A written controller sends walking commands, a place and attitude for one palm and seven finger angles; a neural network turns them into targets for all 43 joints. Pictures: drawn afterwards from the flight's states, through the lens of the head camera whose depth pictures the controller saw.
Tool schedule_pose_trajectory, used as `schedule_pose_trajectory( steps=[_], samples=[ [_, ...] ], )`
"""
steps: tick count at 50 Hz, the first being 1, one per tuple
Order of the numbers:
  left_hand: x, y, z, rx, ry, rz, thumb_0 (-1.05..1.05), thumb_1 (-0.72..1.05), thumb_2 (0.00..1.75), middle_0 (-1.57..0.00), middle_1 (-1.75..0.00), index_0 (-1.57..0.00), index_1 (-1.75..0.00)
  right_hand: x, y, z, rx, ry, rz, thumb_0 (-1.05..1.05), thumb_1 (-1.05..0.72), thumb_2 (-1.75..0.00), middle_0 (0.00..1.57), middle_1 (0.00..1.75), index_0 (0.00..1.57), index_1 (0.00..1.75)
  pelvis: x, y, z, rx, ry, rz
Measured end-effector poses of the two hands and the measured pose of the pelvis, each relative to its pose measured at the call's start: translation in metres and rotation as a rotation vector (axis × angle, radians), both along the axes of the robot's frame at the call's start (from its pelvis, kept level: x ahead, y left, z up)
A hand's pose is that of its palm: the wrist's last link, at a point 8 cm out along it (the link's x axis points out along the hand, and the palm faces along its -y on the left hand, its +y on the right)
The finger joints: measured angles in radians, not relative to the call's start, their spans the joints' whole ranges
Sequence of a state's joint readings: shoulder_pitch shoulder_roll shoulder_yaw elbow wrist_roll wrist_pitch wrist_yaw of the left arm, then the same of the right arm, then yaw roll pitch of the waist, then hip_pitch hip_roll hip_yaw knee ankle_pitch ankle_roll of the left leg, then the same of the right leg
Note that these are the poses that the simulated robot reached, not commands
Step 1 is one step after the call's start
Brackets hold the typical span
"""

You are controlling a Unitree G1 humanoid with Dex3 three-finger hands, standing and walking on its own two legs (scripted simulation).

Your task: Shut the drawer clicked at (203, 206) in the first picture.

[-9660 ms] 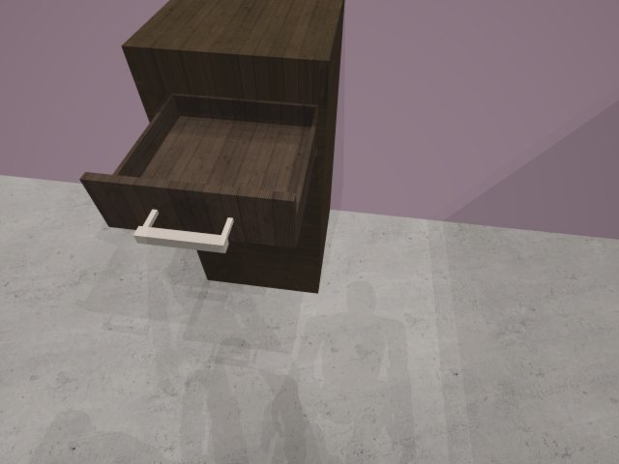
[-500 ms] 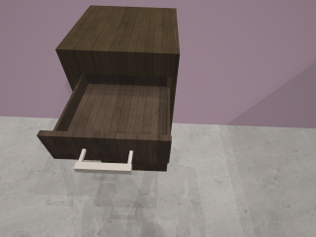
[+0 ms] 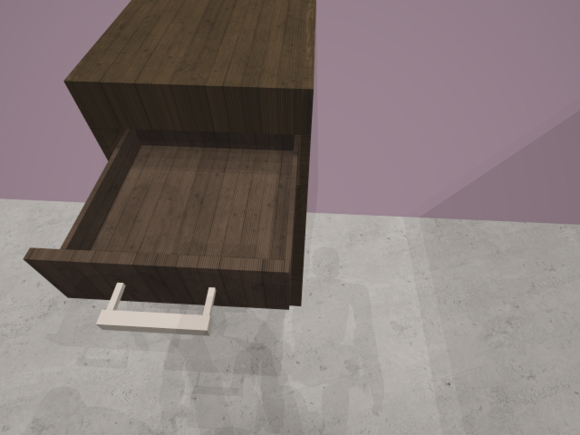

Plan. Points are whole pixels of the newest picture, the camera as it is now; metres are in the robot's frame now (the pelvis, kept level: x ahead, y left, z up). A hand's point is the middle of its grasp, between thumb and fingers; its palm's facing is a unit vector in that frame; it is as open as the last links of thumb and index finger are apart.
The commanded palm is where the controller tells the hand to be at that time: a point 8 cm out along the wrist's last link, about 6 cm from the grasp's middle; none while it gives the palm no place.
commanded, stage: come to a stop and stand still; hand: left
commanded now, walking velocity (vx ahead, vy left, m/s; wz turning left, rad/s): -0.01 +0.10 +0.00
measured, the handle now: (160, 307) +0.29 +0.22 -0.04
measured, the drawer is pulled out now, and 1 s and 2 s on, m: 0.30 0.30 0.30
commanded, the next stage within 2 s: look again from close up in 0.70 s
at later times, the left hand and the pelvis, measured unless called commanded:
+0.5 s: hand out of the picture -0.10 +0.17 -0.17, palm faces +0.07 -0.97 -0.22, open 7.4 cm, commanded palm none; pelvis -0.06 +0.01 +0.00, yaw +0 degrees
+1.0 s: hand out of the picture -0.06 +0.16 -0.18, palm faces -0.03 -0.99 -0.15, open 7.3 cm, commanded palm none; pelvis -0.06 +0.01 +0.00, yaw -2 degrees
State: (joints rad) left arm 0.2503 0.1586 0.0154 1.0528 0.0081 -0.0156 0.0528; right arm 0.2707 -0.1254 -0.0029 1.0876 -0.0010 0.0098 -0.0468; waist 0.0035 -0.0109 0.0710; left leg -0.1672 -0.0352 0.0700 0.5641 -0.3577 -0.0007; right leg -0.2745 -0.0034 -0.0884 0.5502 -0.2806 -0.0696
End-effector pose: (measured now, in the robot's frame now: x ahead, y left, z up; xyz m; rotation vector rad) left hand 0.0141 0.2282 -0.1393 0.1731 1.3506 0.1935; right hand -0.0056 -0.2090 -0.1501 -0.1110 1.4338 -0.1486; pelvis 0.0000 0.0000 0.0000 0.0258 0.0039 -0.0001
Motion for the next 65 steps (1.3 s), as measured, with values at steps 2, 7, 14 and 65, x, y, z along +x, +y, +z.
schedule_pose_trajectory(
  steps=[2,7,14,65],
  samples=[
    [-0.003,0.003,0.000,0.006,-0.022,0.008,0.01,0.92,0.90,-0.20,-0.30,-0.20,-0.30,0.006,-0.008,0.002,-0.019,-0.018,0.018,0.02,-0.92,-0.90,0.20,0.30,0.20,0.30,-0.008,0.001,0.000,0.000,-0.006,0.008],
    [-0.021,0.011,-0.004,-0.008,-0.042,0.008,0.00,0.91,0.90,-0.20,-0.30,-0.20,-0.30,0.018,-0.014,0.010,-0.056,-0.119,0.035,0.01,-0.92,-0.90,0.19,0.30,0.20,0.30,-0.030,0.009,-0.001,0.004,-0.035,0.005],
    [-0.045,0.021,-0.004,-0.043,-0.042,0.003,0.00,0.91,0.90,-0.20,-0.30,-0.20,-0.30,-0.012,0.005,0.014,-0.037,-0.150,0.044,0.01,-0.91,-0.90,0.19,0.30,0.20,0.30,-0.045,0.023,0.002,-0.015,-0.055,-0.007],
    [-0.074,0.040,0.003,-0.021,0.006,-0.047,0.00,0.91,0.90,-0.19,-0.30,-0.20,-0.30,-0.091,0.049,0.003,0.027,-0.016,-0.010,0.01,-0.91,-0.90,0.19,0.30,0.20,0.30,-0.066,0.043,0.003,-0.030,-0.012,-0.037]
  ],
)
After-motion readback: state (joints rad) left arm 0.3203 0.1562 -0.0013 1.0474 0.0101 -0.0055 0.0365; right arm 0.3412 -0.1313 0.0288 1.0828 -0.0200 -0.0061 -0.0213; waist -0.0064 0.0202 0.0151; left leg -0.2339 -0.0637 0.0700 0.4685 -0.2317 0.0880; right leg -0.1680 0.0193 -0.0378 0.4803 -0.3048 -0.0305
